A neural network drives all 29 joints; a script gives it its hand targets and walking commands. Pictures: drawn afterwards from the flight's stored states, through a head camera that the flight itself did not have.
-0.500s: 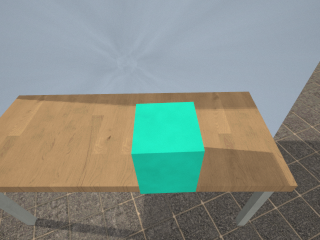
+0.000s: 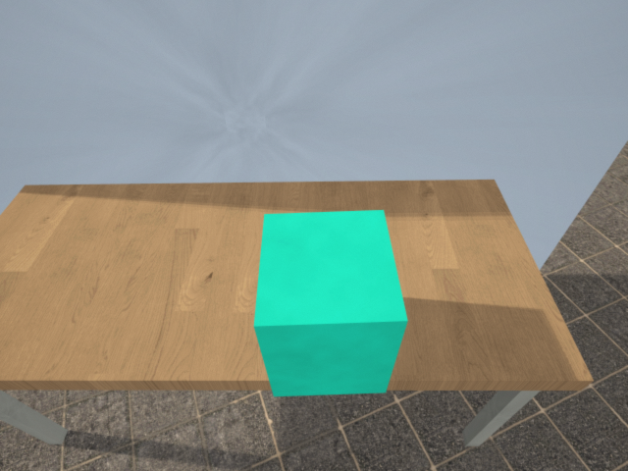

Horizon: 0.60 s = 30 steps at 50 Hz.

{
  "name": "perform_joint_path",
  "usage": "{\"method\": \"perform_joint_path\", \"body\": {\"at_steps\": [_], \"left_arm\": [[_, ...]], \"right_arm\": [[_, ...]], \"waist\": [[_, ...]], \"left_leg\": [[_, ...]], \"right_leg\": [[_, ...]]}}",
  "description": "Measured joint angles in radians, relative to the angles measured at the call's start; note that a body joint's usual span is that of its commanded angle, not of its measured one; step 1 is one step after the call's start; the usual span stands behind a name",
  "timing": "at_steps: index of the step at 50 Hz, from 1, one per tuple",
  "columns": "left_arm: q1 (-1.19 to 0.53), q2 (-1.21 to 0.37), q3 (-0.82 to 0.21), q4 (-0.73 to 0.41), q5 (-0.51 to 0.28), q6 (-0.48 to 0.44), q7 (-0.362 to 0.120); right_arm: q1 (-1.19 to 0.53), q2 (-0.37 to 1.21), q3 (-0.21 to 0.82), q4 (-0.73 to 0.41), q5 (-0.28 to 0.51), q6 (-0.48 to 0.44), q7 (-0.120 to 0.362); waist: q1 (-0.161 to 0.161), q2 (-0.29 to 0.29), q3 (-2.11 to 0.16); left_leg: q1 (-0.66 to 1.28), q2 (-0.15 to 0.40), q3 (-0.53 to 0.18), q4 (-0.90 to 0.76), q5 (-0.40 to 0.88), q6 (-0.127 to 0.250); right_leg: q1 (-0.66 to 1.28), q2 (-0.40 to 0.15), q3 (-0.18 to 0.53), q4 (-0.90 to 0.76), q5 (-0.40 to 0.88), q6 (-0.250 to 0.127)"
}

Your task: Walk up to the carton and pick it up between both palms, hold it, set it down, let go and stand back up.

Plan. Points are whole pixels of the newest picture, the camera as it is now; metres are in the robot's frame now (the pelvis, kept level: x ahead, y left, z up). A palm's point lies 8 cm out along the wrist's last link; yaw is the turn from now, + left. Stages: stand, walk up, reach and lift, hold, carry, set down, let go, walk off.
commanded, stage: stand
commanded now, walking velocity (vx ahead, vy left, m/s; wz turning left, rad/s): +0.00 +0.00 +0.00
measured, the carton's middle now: (326, 306) +0.40 +0.00 -0.08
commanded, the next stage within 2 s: none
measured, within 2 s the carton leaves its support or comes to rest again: neither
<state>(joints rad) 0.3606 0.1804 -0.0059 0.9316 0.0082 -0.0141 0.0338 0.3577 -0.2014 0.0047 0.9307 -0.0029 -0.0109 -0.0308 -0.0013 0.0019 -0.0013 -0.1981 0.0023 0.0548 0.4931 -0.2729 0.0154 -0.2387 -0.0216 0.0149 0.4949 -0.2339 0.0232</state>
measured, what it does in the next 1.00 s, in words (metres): stands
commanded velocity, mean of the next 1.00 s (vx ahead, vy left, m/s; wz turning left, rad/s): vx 0.00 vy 0.00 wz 0.00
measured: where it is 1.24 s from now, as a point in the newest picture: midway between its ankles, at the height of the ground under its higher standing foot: outside the picture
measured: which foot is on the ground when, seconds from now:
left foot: down 0.00-1.00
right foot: down 0.00-1.00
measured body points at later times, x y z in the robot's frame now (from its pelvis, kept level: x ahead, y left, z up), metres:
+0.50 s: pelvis +0.01 +0.01 +0.00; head +0.01 +0.01 +0.45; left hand +0.03 +0.24 -0.15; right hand +0.03 -0.23 -0.14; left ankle +0.00 +0.11 -0.74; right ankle +0.02 -0.13 -0.74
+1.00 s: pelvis +0.02 +0.01 +0.00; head +0.02 +0.02 +0.45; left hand +0.01 +0.24 -0.16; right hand +0.02 -0.22 -0.15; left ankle +0.00 +0.11 -0.74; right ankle +0.02 -0.13 -0.74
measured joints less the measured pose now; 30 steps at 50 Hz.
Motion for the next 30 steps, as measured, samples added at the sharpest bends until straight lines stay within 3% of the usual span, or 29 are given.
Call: {"method": "perform_joint_path", "body": {"at_steps": [30], "left_arm": [[-0.053, -0.004, -0.012, 0.104, -0.002, 0.012, 0.013]], "right_arm": [[-0.02, 0.019, 0.007, 0.064, 0.006, -0.002, -0.013]], "waist": [[0.0, -0.012, 0.024]], "left_leg": [[0.062, -0.017, -0.003, -0.05, 0.0, 0.012]], "right_leg": [[0.064, -0.016, -0.003, -0.048, -0.003, 0.014]]}}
